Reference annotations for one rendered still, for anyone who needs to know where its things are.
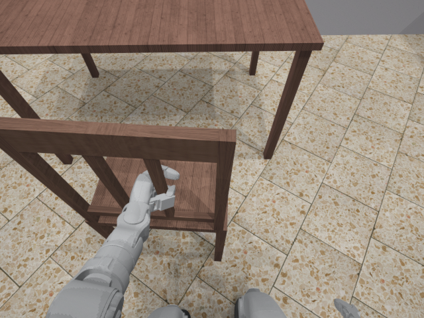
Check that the chair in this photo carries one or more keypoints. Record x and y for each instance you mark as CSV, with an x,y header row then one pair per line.
x,y
202,156

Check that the right robot hand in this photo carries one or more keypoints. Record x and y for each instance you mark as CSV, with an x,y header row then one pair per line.
x,y
346,310

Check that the right robot shin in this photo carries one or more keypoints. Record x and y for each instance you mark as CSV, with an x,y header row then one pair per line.
x,y
252,290

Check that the left robot hand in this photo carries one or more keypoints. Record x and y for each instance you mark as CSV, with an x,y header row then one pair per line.
x,y
143,190

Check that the robot left upper arm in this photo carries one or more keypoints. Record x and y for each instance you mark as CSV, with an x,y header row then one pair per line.
x,y
81,299

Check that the left robot forearm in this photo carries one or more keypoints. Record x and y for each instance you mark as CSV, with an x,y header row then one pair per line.
x,y
118,255

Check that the table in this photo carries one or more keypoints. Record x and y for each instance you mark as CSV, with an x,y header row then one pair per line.
x,y
141,26

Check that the right robot thigh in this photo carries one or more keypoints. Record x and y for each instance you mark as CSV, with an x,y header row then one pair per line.
x,y
257,304

